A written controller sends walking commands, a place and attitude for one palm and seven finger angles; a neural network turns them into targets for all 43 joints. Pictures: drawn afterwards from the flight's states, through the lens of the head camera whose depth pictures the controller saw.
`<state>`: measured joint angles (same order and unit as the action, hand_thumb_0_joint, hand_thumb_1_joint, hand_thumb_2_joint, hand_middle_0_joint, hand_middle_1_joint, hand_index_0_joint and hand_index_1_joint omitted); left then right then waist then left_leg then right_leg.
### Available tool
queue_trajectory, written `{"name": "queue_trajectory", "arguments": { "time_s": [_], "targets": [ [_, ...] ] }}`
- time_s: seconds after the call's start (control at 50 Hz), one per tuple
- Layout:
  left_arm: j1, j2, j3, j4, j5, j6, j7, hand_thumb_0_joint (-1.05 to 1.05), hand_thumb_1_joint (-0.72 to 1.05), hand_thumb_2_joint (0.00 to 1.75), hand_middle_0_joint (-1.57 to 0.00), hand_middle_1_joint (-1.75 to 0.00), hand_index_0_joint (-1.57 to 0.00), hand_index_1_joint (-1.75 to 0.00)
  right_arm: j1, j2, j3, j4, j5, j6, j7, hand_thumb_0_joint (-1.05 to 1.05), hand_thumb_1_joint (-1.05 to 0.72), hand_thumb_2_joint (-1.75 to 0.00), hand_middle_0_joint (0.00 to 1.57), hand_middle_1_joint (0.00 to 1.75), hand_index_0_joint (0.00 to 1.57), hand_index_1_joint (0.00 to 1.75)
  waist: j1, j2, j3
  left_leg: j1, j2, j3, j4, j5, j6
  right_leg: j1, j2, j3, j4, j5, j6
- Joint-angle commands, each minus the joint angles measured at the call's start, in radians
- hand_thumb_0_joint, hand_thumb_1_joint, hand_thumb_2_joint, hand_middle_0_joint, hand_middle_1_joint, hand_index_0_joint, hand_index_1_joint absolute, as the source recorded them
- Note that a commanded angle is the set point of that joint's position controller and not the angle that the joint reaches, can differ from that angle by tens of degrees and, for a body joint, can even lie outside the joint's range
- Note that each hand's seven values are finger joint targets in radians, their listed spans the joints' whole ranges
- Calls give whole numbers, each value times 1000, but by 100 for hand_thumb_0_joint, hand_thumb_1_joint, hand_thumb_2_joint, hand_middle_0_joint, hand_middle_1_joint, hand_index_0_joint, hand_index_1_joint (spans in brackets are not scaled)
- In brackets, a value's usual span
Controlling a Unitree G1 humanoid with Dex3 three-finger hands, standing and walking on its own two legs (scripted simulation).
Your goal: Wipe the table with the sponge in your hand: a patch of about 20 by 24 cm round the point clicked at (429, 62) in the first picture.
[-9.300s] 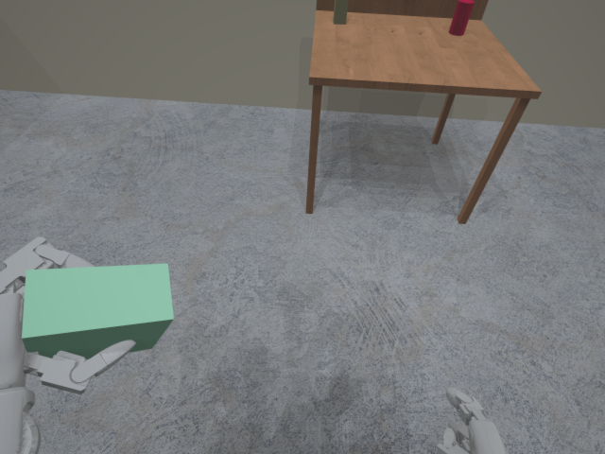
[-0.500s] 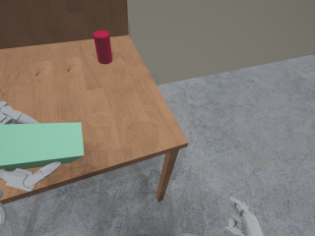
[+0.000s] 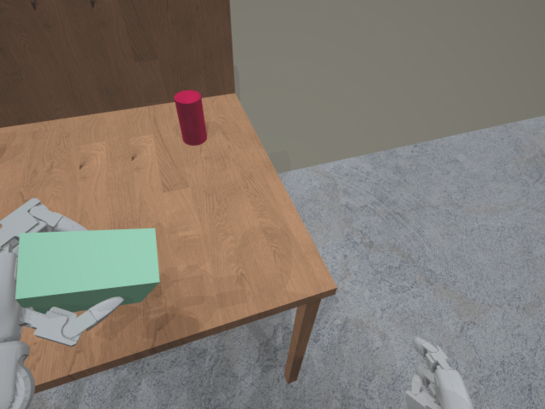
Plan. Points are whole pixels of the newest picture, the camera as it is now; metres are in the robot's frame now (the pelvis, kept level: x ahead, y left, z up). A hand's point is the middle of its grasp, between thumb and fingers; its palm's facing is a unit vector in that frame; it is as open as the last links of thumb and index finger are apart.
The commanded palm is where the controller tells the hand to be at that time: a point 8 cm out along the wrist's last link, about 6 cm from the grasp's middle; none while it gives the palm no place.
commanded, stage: come to a stop and stand still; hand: left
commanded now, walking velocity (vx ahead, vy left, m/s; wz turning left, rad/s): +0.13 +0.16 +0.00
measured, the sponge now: (110, 272) +0.23 +0.20 +0.15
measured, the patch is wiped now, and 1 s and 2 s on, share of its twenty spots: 0.00 0.00 0.00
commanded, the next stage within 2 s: look again from close up in 1.64 s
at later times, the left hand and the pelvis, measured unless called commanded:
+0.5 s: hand (21, 264) +0.22 +0.29 +0.17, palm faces +0.38 -0.84 -0.38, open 9.9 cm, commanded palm +0.16 +0.32 +0.17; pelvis +0.00 +0.04 +0.00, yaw +0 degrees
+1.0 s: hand out of the picture +0.24 +0.32 +0.20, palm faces +0.48 -0.76 -0.44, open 9.9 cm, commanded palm +0.14 +0.31 +0.17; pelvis -0.03 +0.03 +0.00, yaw -1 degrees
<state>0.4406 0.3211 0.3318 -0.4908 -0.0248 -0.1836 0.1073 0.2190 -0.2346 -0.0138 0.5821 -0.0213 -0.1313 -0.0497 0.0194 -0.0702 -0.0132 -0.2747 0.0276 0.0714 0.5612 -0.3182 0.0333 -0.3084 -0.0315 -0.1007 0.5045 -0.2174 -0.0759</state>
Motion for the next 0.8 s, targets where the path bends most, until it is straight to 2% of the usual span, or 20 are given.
{"name": "queue_trajectory", "arguments": {
  "time_s": [0.0, 0.04, 0.06, 0.08, 0.1, 0.12, 0.16, 0.24, 0.28, 0.3, 0.32, 0.36, 0.4, 0.44, 0.48, 0.54, 0.62, 0.68, 0.7, 0.78],
  "targets": [
    [-70, 215, 161, -153, -19, -63, 39, 0, 10, 130, -120, -160, -120, -160, -85, -98, -56, -154, 29, -38, -11, 0, -90, -90, 20, 30, 20, 30, -10, -39, -73, 18, 5, -9, -125, 136, 14, 163, -155, 213, -111, 2, -1],
    [-42, 229, 170, -136, -22, -67, 26, 0, 10, 130, -120, -160, -120, -160, -82, -118, -69, -171, 39, -24, -1, 0, -90, -90, 20, 30, 20, 30, -9, -32, -95, 19, 27, -32, -117, 239, 5, 200, -154, 210, -63, 174, 2],
    [-24, 223, 171, -147, -20, -66, 26, 0, 10, 130, -120, -160, -120, -160, -85, -107, -63, -167, 35, -19, 2, 0, -90, -90, 20, 30, 20, 30, -18, 88, -106, 62, 40, -46, -105, 334, 2, 189, -118, 174, -21, 280, 11],
    [-31, 235, 177, -197, -19, -71, 23, 0, 10, 130, -120, -160, -120, -160, -93, -106, -52, -164, 34, -19, 7, 0, -90, -90, 20, 30, 20, 30, -18, 218, -125, 101, 76, -82, -129, 487, 2, 170, -69, 102, 48, 338, 37],
    [-38, 221, 156, -231, -14, -76, 22, 0, 10, 130, -120, -160, -120, -160, -97, -93, -43, -178, 32, -18, 10, 0, -90, -90, 20, 30, 20, 30, -17, 222, -121, 96, 108, -118, -132, 647, -4, 186, -40, 59, 63, 318, 52],
    [-49, 229, 159, -253, -13, -78, 20, 0, 10, 130, -120, -160, -120, -160, -92, -93, -43, -179, 29, -20, 11, 0, -90, -90, 20, 30, 20, 30, -16, 185, -130, 111, 118, -115, -111, 749, -16, 197, -24, 44, 53, 287, 54],
    [-52, 224, 154, -279, -16, -71, 19, 0, 10, 130, -120, -160, -120, -160, -80, -99, -49, -183, 29, -24, 13, 0, -90, -90, 20, 30, 20, 30, -16, 156, -151, 126, 110, -96, -68, 806, -49, 239, -7, 31, 9, 327, 37],
    [-58, 225, 152, -312, -20, -61, 20, 0, 10, 130, -120, -160, -120, -160, -67, -97, -51, -180, 22, -27, 17, 0, -90, -90, 20, 30, 20, 30, -21, 241, -137, 173, 117, -100, -93, 924, -101, 209, 18, 10, -2, 237, 26],
    [-49, 238, 167, -306, -24, -57, 19, 0, 10, 130, -120, -160, -120, -160, -83, -88, -45, -179, 24, -28, 19, 0, -90, -90, 20, 30, 20, 30, -19, 251, -135, 181, 121, -97, -107, 909, -111, 208, 29, 7, -16, 232, 26],
    [-50, 212, 148, -285, -28, -57, 16, 0, 10, 130, -120, -160, -120, -160, -68, -85, -44, -177, 20, -23, 20, 0, -90, -90, 20, 30, 20, 30, -25, 246, -121, 171, 126, -105, -113, 909, -112, 208, 28, 5, -24, 212, 27],
    [-53, 227, 162, -271, -28, -53, 15, 0, 10, 130, -120, -160, -120, -160, -67, -85, -47, -181, 21, -21, 19, 0, -90, -90, 20, 30, 20, 30, -21, 228, -119, 154, 134, -108, -109, 884, -109, 227, 24, 9, -41, 221, 28],
    [-60, 221, 161, -266, -32, -52, 14, 0, 10, 130, -120, -160, -120, -160, -70, -85, -48, -183, 25, -18, 19, 0, -90, -90, 20, 30, 20, 30, -21, 216, -138, 126, 126, -97, -102, 799, -106, 269, 10, 23, -54, 293, 24],
    [-35, 189, 136, -226, -41, -46, 12, 0, 10, 130, -120, -160, -120, -160, -80, -81, -38, -179, 27, -15, 16, 0, -90, -90, 20, 30, 20, 30, -26, 186, -108, 81, 120, -97, -147, 642, -101, 270, 3, 33, -60, 289, 32],
    [-61, 193, 133, -232, -40, -43, 17, 0, 10, 130, -120, -160, -120, -160, -87, -85, -40, -177, 29, -14, 12, 0, -90, -90, 20, 30, 20, 30, -23, 176, -114, 28, 103, -88, -159, 450, -83, 303, -19, 61, -74, 321, 34],
    [-53, 193, 127, -226, -42, -38, 25, 0, 10, 130, -120, -160, -120, -160, -105, -81, -31, -172, 34, -16, 5, 0, -90, -90, 20, 30, 20, 30, -23, 179, -95, -5, 86, -78, -200, 249, -59, 295, -22, 80, -93, 252, 44],
    [-87, 200, 126, -220, -36, -35, 35, 0, 10, 130, -120, -160, -120, -160, -106, -83, -26, -172, 29, -20, -6, 0, -90, -90, 20, 30, 20, 30, -16, 122, -64, -64, 71, -87, -237, 31, -27, 284, -30, 107, -140, 103, 60],
    [-123, 198, 113, -213, -28, -29, 44, 0, 10, 130, -120, -160, -120, -160, -111, -90, -28, -165, 29, -25, -16, 0, -90, -90, 20, 30, 20, 30, -17, 123, -23, -47, 51, -88, -239, -46, -16, 204, -38, 145, -217, -62, 60],
    [-115, 203, 112, -193, -24, -24, 49, 0, 10, 130, -120, -160, -120, -160, -116, -93, -30, -155, 32, -26, -19, 0, -90, -90, 20, 30, 20, 30, -18, 126, -16, -15, 41, -78, -226, -49, -13, 159, -46, 163, -258, -116, 59],
    [-114, 185, 98, -184, -23, -23, 49, 0, 10, 130, -120, -160, -120, -160, -106, -94, -29, -159, 28, -26, -19, 0, -90, -90, 20, 30, 20, 30, -18, 104, -18, -17, 38, -80, -225, -49, -13, 161, -48, 162, -260, -135, 61],
    [-96, 197, 107, -178, -22, -20, 53, 0, 10, 130, -120, -160, -120, -160, -110, -101, -35, -153, 33, -24, -17, 0, -90, -90, 20, 30, 20, 30, -18, 113, -36, -2, 37, -79, -220, 10, -14, 174, -50, 157, -257, -84, 58]
  ]
}}
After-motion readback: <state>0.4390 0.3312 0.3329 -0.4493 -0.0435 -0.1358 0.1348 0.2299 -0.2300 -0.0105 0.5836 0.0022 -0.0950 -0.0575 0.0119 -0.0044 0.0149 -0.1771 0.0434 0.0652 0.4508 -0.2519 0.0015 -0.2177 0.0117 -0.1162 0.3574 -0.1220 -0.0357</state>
